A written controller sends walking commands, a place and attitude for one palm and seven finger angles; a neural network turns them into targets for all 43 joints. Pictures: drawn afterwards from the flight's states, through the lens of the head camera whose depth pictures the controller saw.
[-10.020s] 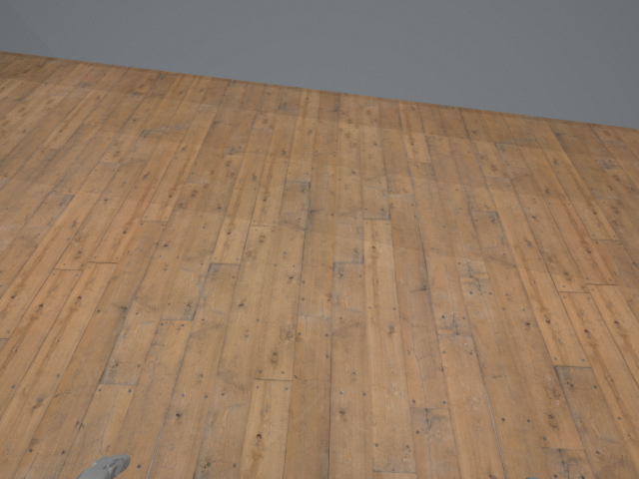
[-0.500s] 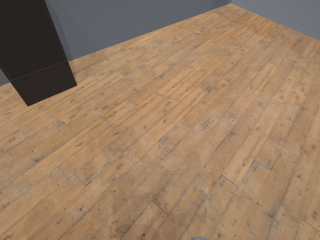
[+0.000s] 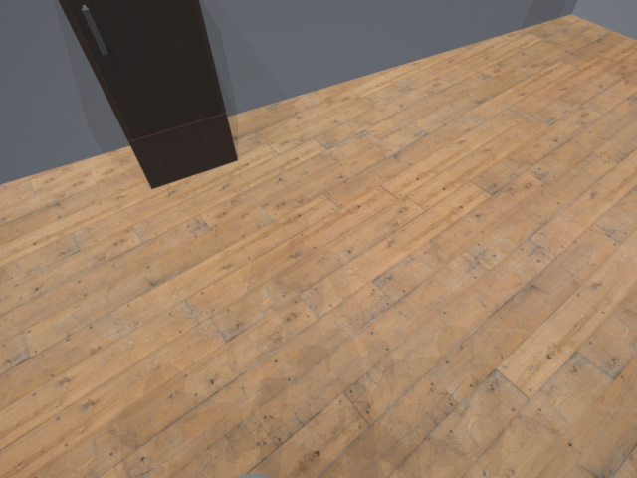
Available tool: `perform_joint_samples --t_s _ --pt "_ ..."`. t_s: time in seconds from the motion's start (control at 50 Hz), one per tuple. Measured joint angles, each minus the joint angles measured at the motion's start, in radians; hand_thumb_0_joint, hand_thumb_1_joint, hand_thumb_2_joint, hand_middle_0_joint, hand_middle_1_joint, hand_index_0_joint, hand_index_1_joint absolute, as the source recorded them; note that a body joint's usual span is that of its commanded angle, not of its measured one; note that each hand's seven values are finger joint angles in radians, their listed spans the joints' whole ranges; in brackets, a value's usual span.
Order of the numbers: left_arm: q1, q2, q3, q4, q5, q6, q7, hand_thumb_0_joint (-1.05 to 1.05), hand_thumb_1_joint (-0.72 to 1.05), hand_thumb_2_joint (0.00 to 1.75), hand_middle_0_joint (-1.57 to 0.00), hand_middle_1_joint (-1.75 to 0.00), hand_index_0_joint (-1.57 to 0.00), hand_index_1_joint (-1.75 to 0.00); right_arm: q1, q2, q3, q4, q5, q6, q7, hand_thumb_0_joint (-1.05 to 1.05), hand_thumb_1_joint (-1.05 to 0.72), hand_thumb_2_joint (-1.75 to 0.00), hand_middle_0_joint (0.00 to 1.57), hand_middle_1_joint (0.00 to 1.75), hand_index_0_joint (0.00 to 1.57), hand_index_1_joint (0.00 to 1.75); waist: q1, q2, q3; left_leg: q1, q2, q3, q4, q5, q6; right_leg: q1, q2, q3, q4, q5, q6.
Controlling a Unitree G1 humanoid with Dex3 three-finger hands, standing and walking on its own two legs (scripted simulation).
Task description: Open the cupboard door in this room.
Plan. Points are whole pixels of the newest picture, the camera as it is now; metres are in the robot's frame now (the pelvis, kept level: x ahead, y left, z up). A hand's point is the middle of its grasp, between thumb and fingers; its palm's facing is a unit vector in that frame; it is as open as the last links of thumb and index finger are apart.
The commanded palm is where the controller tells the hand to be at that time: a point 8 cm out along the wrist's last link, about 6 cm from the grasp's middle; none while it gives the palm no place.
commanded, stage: turn or walk to find it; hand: left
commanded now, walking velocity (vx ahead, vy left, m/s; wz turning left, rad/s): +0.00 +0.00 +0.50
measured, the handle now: (94, 29) +1.36 +0.84 -0.05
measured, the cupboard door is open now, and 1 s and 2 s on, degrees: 0 0 0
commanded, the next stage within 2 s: stand and wait in 1.30 s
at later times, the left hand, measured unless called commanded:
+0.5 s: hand out of the picture +0.03 +0.23 -0.16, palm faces +0.21 -0.94 -0.28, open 7.4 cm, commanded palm none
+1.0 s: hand out of the picture -0.15 +0.21 -0.19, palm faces +0.49 -0.84 -0.24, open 7.4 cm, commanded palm none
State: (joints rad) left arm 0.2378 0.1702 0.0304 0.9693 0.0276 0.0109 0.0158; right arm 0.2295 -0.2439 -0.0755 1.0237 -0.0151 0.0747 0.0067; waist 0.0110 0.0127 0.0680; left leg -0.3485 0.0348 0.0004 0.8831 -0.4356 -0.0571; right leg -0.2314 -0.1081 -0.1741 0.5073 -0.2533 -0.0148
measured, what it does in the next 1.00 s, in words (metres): steps on the spot, turning left: left foot, then right foot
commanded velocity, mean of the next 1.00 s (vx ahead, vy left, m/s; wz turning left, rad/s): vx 0.04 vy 0.00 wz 0.46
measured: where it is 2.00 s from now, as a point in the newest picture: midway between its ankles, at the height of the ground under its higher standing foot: outside the picture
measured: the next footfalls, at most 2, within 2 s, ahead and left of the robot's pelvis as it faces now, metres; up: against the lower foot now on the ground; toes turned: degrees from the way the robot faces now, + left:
left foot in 0.10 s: +0.01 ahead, +0.15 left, +0.00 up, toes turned +5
right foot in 0.50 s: +0.03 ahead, -0.09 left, +0.00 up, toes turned +8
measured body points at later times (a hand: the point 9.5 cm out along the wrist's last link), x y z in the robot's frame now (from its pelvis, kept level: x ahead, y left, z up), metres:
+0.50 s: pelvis -0.03 +0.01 -0.01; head +0.00 -0.01 +0.44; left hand +0.02 +0.28 -0.14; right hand +0.08 -0.22 -0.17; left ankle -0.03 +0.14 -0.74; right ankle -0.02 -0.10 -0.74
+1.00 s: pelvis -0.03 +0.05 -0.02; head +0.00 +0.07 +0.43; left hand -0.18 +0.26 -0.17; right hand +0.17 -0.14 -0.15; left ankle -0.06 +0.16 -0.75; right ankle -0.01 -0.10 -0.74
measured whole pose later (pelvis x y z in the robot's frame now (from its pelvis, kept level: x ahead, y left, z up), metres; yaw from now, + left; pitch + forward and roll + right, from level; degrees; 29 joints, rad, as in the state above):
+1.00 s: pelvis -0.03 +0.05 -0.02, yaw +26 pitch +0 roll +0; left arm 0.35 0.22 0.06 1.03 0.02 0.02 0.01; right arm 0.14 -0.23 -0.05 0.96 -0.02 0.03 0.03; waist 0.04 -0.02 0.08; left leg -0.29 0.04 0.11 0.57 -0.26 0.00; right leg -0.20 -0.19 -0.25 0.66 -0.42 0.06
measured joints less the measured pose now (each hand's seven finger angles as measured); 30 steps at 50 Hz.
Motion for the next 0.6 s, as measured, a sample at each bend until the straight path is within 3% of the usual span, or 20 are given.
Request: perform_joint_samples --t_s 0.04,0.1,0.14,0.18,0.24,0.3,0.38,0.44,0.48,0.52,0.56,0.6 --pt "0.015 0.009 0.003 0.021 0.001 0.001 0.0 0.0 0.91 0.9 -0.2 -0.3 -0.2 -0.3 -0.017 0.009 0.009 0.003 0.004 -0.01 -0.004 0.0 -0.91 -0.9 0.2 0.29 0.2 0.3 0.013 -0.011 0.001 0.052 0.0 0.019 -0.121 0.007 0.005 -0.013 -0.006 -0.004 0.013 -0.001 0.009" --pt "0.039 0.025 0.01 0.051 -0.008 0.014 0.0 0.0 0.91 0.9 -0.2 -0.3 -0.2 -0.3 -0.034 0.021 0.022 -0.004 0.007 -0.034 -0.005 0.0 -0.91 -0.9 0.2 0.29 0.2 0.3 0.015 -0.017 -0.004 0.142 -0.003 0.042 -0.337 0.119 0.025 -0.044 -0.014 -0.021 0.071 -0.024 0.032" --pt "0.041 0.048 0.019 0.067 -0.014 0.035 0.002 0.0 0.91 0.9 -0.2 -0.3 -0.2 -0.3 -0.049 0.048 0.028 -0.006 0.003 -0.045 -0.006 0.0 -0.91 -0.9 0.2 0.29 0.2 0.3 0.02 -0.055 0.003 0.136 -0.026 0.047 -0.326 0.111 0.056 -0.081 -0.025 0.015 0.163 -0.114 0.049" --pt "0.035 0.061 0.024 0.082 -0.014 0.057 0.004 0.0 0.91 0.9 -0.2 -0.3 -0.2 -0.3 -0.053 0.067 0.036 -0.012 -0.002 -0.051 -0.011 0.0 -0.91 -0.9 0.2 0.29 0.2 0.3 0.02 -0.063 0.003 0.137 -0.033 0.038 -0.334 0.114 0.071 -0.126 -0.004 0.062 0.301 -0.205 0.059" --pt "0.017 0.067 0.029 0.084 -0.015 0.061 -0.003 0.0 0.91 0.9 -0.2 -0.29 -0.2 -0.3 -0.057 0.081 0.044 -0.013 -0.002 -0.054 -0.017 0.0 -0.91 -0.9 0.2 0.29 0.2 0.3 0.018 -0.052 -0.001 0.144 -0.039 0.013 -0.382 0.15 0.078 -0.172 0.02 0.097 0.45 -0.204 0.07" --pt "-0.003 0.063 0.028 0.065 -0.018 0.052 -0.006 0.0 0.91 0.9 -0.2 -0.29 -0.2 -0.3 -0.06 0.076 0.041 -0.016 -0.001 -0.055 -0.02 0.0 -0.91 -0.9 0.2 0.3 0.21 0.3 0.015 -0.039 -0.004 0.145 -0.051 -0.009 -0.419 0.182 0.082 -0.181 0.031 0.118 0.478 -0.196 0.082" --pt "-0.044 0.054 0.026 0.033 -0.021 0.045 -0.003 0.0 0.91 0.9 -0.2 -0.29 -0.2 -0.3 -0.058 0.061 0.032 -0.03 -0.005 -0.053 -0.017 0.0 -0.91 -0.9 0.21 0.3 0.21 0.3 -0.002 -0.021 -0.004 0.129 -0.067 -0.04 -0.43 0.205 0.079 -0.156 0.044 0.136 0.404 -0.213 0.089" --pt "-0.078 0.044 0.022 0.005 -0.024 0.037 -0.001 0.0 0.91 0.9 -0.2 -0.29 -0.2 -0.3 -0.053 0.046 0.022 -0.04 -0.008 -0.045 -0.014 0.0 -0.91 -0.9 0.21 0.3 0.21 0.3 -0.019 -0.003 -0.004 0.104 -0.077 -0.067 -0.411 0.209 0.068 -0.112 0.058 0.141 0.282 -0.201 0.085" --pt "-0.092 0.038 0.018 -0.017 -0.025 0.024 -0.001 0.0 0.91 0.9 -0.2 -0.29 -0.2 -0.3 -0.045 0.034 0.015 -0.045 -0.007 -0.037 -0.012 0.0 -0.91 -0.9 0.21 0.3 0.21 0.3 -0.024 0.007 -0.009 0.08 -0.084 -0.084 -0.382 0.203 0.056 -0.061 0.066 0.135 0.15 -0.127 0.081" --pt "-0.098 0.027 0.014 -0.033 -0.019 0.006 0.002 0.0 0.91 0.9 -0.2 -0.29 -0.2 -0.3 -0.038 0.018 0.005 -0.048 0.0 -0.031 -0.008 0.0 -0.91 -0.9 0.2 0.3 0.21 0.3 -0.027 0.03 -0.01 0.04 -0.084 -0.1 -0.309 0.177 0.047 -0.025 0.075 0.116 0.06 -0.054 0.045" --pt "-0.096 0.013 0.006 -0.048 -0.013 -0.003 0.001 0.0 0.91 0.9 -0.2 -0.29 -0.2 -0.3 -0.03 0.003 -0.007 -0.048 -0.001 -0.017 -0.006 0.0 -0.91 -0.9 0.2 0.3 0.2 0.3 -0.033 0.044 -0.009 -0.025 -0.092 -0.093 -0.128 0.034 0.041 -0.024 0.068 0.087 0.078 -0.062 0.002" --pt "-0.085 0.003 0.004 -0.059 -0.013 -0.003 0.002 0.0 0.91 0.9 -0.2 -0.3 -0.2 -0.3 -0.026 -0.008 -0.015 -0.045 -0.004 -0.003 0.0 0.0 -0.91 -0.9 0.2 0.29 0.2 0.3 -0.031 0.043 -0.01 -0.091 -0.093 -0.069 0.078 -0.004 0.036 -0.01 0.052 0.069 0.064 -0.062 -0.013"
